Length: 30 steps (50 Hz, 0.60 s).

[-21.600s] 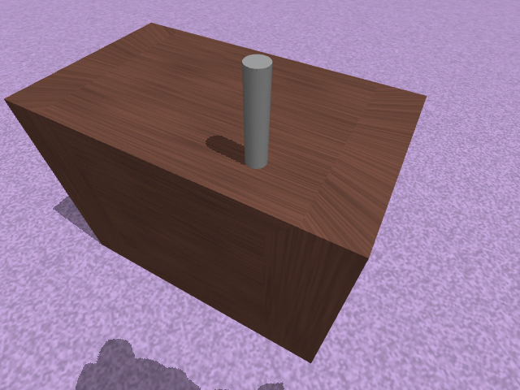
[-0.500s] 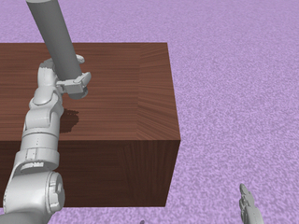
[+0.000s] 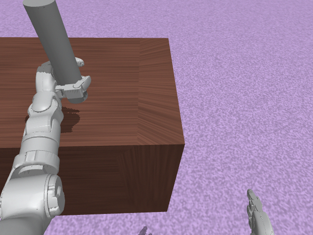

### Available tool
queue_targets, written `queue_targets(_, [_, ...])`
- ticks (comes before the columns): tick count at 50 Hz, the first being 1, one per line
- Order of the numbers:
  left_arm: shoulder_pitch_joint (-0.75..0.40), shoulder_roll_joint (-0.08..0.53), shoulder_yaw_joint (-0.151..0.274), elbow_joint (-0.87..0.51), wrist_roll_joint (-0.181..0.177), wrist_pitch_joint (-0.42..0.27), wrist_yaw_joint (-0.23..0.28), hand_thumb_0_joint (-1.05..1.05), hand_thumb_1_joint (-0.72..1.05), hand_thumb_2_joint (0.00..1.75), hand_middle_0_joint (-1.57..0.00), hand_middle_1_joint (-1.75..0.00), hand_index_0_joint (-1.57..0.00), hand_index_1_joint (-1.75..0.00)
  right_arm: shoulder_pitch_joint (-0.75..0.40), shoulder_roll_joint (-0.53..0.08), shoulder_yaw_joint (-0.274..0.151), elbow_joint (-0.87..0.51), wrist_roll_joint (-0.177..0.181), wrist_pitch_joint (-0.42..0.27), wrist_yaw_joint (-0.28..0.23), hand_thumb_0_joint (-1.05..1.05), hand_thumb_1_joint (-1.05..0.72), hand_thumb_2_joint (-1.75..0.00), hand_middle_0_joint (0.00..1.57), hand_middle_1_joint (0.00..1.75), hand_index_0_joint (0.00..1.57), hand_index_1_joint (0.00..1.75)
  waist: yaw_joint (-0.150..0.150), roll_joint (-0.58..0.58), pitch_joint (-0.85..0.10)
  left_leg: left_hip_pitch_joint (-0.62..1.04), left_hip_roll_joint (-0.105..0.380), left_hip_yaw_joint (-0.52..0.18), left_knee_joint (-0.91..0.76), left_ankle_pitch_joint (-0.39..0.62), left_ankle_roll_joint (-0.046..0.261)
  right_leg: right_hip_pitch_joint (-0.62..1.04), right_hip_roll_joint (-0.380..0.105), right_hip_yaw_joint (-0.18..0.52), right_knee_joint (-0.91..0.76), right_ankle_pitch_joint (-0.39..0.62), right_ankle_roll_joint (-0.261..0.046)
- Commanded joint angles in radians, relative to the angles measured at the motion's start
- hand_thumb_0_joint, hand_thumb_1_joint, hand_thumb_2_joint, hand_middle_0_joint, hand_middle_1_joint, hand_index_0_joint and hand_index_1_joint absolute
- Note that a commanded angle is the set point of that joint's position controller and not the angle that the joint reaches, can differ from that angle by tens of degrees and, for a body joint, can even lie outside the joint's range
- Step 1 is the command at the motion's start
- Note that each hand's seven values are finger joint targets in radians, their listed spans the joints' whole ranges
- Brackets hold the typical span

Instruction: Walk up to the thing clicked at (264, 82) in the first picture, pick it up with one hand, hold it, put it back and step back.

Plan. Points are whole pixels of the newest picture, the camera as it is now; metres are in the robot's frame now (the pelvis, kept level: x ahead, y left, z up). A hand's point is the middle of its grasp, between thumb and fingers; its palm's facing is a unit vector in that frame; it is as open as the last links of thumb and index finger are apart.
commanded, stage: lower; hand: left
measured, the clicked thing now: (62, 58) +0.46 +0.21 +0.22
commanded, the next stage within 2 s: loosen in 0.94 s
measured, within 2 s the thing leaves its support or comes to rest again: rests again in 1.08 s
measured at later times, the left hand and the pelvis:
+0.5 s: hand (82, 93) +0.47 +0.20 +0.10, palm faces +0.19 -0.98 +0.01, open 7.1 cm; pelvis +0.00 +0.00 -0.01, yaw -1 degrees
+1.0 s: hand (85, 99) +0.48 +0.20 +0.07, palm faces +0.18 -0.98 +0.00, open 7.1 cm; pelvis +0.01 +0.00 -0.03, yaw -1 degrees
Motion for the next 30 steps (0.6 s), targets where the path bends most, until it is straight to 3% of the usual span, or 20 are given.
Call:
queue_targets(1, [-0.578, 0.252, 0.03, -0.249, -0.014, -0.115, -0.011, 0.0, 0.55, 1.39, -1.38, -1.48, -1.39, -1.48, -0.035, -0.125, -0.055, -0.174, 0.003, -0.035, -0.007, 0.0, 0.56, -0.05, 0.05, 0.05, 0.05, 0.05, -0.014, 0.083, -0.389, 0.241, -0.021, 0.04, -0.063, 0.239, 0.035, 0.05, 0.026, -0.064, -0.076, 0.266, -0.034])
queue_targets(2, [-0.566, 0.287, 0.056, -0.228, -0.01, -0.118, -0.008, 0.0, 0.53, 1.4, -1.39, -1.48, -1.4, -1.49, -0.039, -0.14, -0.065, -0.197, 0.0, -0.031, -0.008, 0.0, 0.56, -0.05, 0.05, 0.05, 0.05, 0.05, -0.007, 0.07, -0.393, 0.23, -0.018, 0.036, -0.06, 0.247, 0.034, 0.056, 0.026, -0.067, -0.072, 0.266, -0.033])
queue_targets(3, [-0.556, 0.29, 0.052, -0.214, -0.007, -0.12, -0.009, 0.0, 0.49, 1.36, -1.39, -1.48, -1.4, -1.48, -0.021, -0.14, -0.072, -0.183, 0.002, -0.024, -0.007, 0.0, 0.55, -0.05, 0.05, 0.05, 0.05, 0.05, -0.008, 0.079, -0.394, 0.222, -0.02, 0.039, -0.054, 0.262, 0.036, 0.065, 0.023, -0.062, -0.071, 0.285, -0.031])
queue_targets(4, [-0.568, 0.279, 0.05, -0.235, -0.011, -0.127, -0.011, 0.0, 0.5, 1.35, -1.39, -1.48, -1.41, -1.48, -0.013, -0.111, -0.046, -0.167, 0.001, -0.02, -0.002, 0.0, 0.55, -0.05, 0.05, 0.05, 0.05, 0.05, -0.004, 0.087, -0.398, 0.224, -0.02, 0.04, -0.049, 0.288, 0.037, 0.065, 0.022, -0.063, -0.062, 0.306, -0.032])
queue_targets(7, [-0.545, 0.255, 0.05, -0.167, -0.013, -0.143, -0.019, 0.0, 0.46, 1.34, -1.39, -1.47, -1.4, -1.48, -0.066, -0.118, -0.055, -0.194, 0.0, -0.016, 0.003, 0.0, 0.55, -0.05, 0.05, 0.05, 0.05, 0.05, -0.011, 0.038, -0.357, 0.172, -0.02, 0.04, -0.035, 0.271, 0.044, 0.029, 0.024, -0.06, -0.052, 0.296, -0.029])
queue_targets(8, [-0.506, 0.242, 0.053, -0.087, -0.012, -0.146, -0.019, 0.0, 0.45, 1.34, -1.38, -1.47, -1.39, -1.47, -0.074, -0.134, -0.064, -0.201, -0.003, -0.015, 0.004, 0.0, 0.54, -0.05, 0.05, 0.05, 0.05, 0.05, -0.013, 0.019, -0.336, 0.151, -0.018, 0.039, -0.037, 0.233, 0.045, 0.017, 0.026, -0.06, -0.049, 0.259, -0.03])
queue_targets(9, [-0.551, 0.265, 0.058, -0.165, -0.009, -0.166, -0.013, 0.0, 0.44, 1.33, -1.38, -1.45, -1.38, -1.46, -0.073, -0.122, -0.059, -0.195, -0.003, -0.011, 0.006, 0.0, 0.54, -0.05, 0.05, 0.05, 0.05, 0.05, -0.005, 0.045, -0.354, 0.141, -0.021, 0.04, -0.036, 0.212, 0.043, 0.015, 0.025, -0.058, -0.043, 0.243, -0.032])
queue_targets(10, [-0.581, 0.264, 0.06, -0.159, -0.009, -0.176, -0.011, 0.0, 0.43, 1.32, -1.37, -1.45, -1.38, -1.45, -0.078, -0.128, -0.062, -0.221, -0.006, -0.007, 0.005, 0.0, 0.54, -0.05, 0.05, 0.05, 0.05, 0.05, -0.019, 0.052, -0.401, 0.167, -0.02, 0.041, -0.023, 0.217, 0.045, 0.001, 0.024, -0.055, -0.039, 0.248, -0.03])
queue_targets(13, [-0.592, 0.285, 0.062, -0.178, -0.006, -0.208, -0.007, 0.0, 0.43, 1.29, -1.34, -1.42, -1.35, -1.42, -0.053, -0.132, -0.065, -0.22, -0.01, 0.001, 0.002, 0.0, 0.54, -0.05, 0.05, 0.05, 0.05, 0.05, -0.023, 0.064, -0.427, 0.164, -0.022, 0.041, -0.01, 0.192, 0.043, -0.003, 0.024, -0.054, -0.026, 0.231, -0.03])
queue_targets(15, [-0.599, 0.307, 0.07, -0.186, -0.003, -0.228, -0.007, 0.0, 0.47, 1.3, -1.32, -1.42, -1.34, -1.42, -0.051, -0.164, -0.092, -0.251, -0.013, 0.008, -0.003, 0.0, 0.54, -0.05, 0.05, 0.05, 0.05, 0.05, -0.028, 0.068, -0.486, 0.178, -0.019, 0.037, 0.008, 0.227, 0.045, 0.011, 0.022, -0.051, -0.013, 0.262, -0.03])
queue_targets(18, [-0.631, 0.316, 0.068, -0.224, -0.006, -0.252, -0.011, 0.0, 0.44, 1.29, -1.32, -1.4, -1.33, -1.41, -0.036, -0.144, -0.067, -0.273, -0.016, 0.017, -0.003, 0.0, 0.53, -0.06, 0.05, 0.05, 0.05, 0.05, -0.025, 0.114, -0.544, 0.216, -0.012, 0.03, 0.035, 0.293, 0.039, -0.003, 0.027, -0.055, 0.009, 0.296, -0.036])
queue_targets(20, [-0.634, 0.331, 0.075, -0.239, -0.002, -0.267, -0.01, 0.0, 0.45, 1.28, -1.32, -1.39, -1.32, -1.4, -0.025, -0.132, -0.056, -0.287, -0.017, 0.024, -0.004, 0.0, 0.52, -0.06, 0.05, 0.05, 0.05, 0.05, -0.025, 0.111, -0.545, 0.2, -0.013, 0.03, 0.043, 0.299, 0.04, -0.001, 0.026, -0.054, 0.018, 0.307, -0.035])
queue_targets(22, [-0.604, 0.306, 0.065, -0.193, 0.0, -0.274, -0.011, 0.0, 0.48, 1.3, -1.32, -1.41, -1.33, -1.41, -0.024, -0.121, -0.048, -0.275, -0.02, 0.034, -0.001, 0.0, 0.52, -0.06, 0.05, 0.05, 0.05, 0.05, -0.021, 0.122, -0.504, 0.161, -0.015, 0.033, 0.044, 0.281, 0.037, -0.02, 0.026, -0.052, 0.023, 0.289, -0.038])
queue_targets(24, [-0.571, 0.343, 0.092, -0.168, 0.005, -0.276, -0.002, 0.0, 0.47, 1.29, -1.32, -1.4, -1.33, -1.4, -0.02, -0.148, -0.072, -0.299, -0.021, 0.041, -0.004, 0.0, 0.53, -0.06, 0.05, 0.05, 0.05, 0.05, -0.028, 0.106, -0.49, 0.141, -0.017, 0.036, 0.053, 0.267, 0.043, -0.022, 0.025, -0.05, 0.024, 0.29, -0.033])
queue_targets(25, [-0.529, 0.283, 0.063, -0.091, 0.006, -0.27, -0.006, 0.0, 0.47, 1.31, -1.32, -1.41, -1.33, -1.42, -0.004, -0.144, -0.072, -0.306, -0.023, 0.043, 0.0, 0.0, 0.53, -0.06, 0.05, 0.05, 0.05, 0.05, -0.045, 0.093, -0.452, 0.126, -0.016, 0.037, 0.053, 0.252, 0.042, -0.052, 0.028, -0.05, 0.024, 0.273, -0.036])
queue_targets(28, [-0.546, 0.283, 0.06, -0.134, 0.014, -0.287, -0.007, 0.0, 0.5, 1.32, -1.34, -1.42, -1.35, -1.43, 0.011, -0.119, -0.058, -0.279, -0.027, 0.052, 0.013, 0.0, 0.54, -0.06, 0.05, 0.05, 0.05, 0.05, -0.035, 0.156, -0.421, 0.122, -0.009, 0.029, 0.057, 0.24, 0.033, -0.118, 0.032, -0.059, 0.037, 0.234, -0.046])
queue_targets(30, [-0.539, 0.287, 0.066, -0.12, 0.011, -0.29, -0.012, 0.0, 0.51, 1.32, -1.36, -1.44, -1.37, -1.44, 0.002, -0.133, -0.076, -0.325, -0.025, 0.053, 0.014, 0.0, 0.54, -0.05, 0.05, 0.05, 0.05, 0.05, -0.044, 0.115, -0.437, 0.109, -0.01, 0.029, 0.06, 0.216, 0.038, -0.103, 0.035, -0.061, 0.04, 0.228, -0.043])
